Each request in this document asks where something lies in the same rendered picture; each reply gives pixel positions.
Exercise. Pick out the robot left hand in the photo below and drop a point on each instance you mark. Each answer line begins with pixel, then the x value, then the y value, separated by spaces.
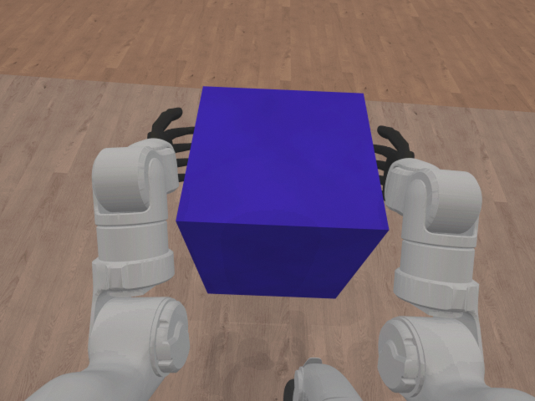
pixel 158 132

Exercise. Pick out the left robot upper arm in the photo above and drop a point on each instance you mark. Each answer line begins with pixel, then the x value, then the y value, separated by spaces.
pixel 135 343

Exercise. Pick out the right robot forearm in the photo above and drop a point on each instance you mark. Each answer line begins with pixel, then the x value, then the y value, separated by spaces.
pixel 440 210

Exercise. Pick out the robot right hand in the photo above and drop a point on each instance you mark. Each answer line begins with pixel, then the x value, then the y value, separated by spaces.
pixel 392 155

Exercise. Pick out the carton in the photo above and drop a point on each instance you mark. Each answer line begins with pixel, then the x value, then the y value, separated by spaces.
pixel 282 193

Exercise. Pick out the right robot upper arm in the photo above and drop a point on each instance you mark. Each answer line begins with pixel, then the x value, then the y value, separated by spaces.
pixel 436 359

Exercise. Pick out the left robot forearm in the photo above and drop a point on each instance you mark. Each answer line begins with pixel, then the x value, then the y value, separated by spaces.
pixel 130 187

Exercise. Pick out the robot right thigh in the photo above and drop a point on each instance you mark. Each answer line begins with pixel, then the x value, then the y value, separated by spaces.
pixel 321 382

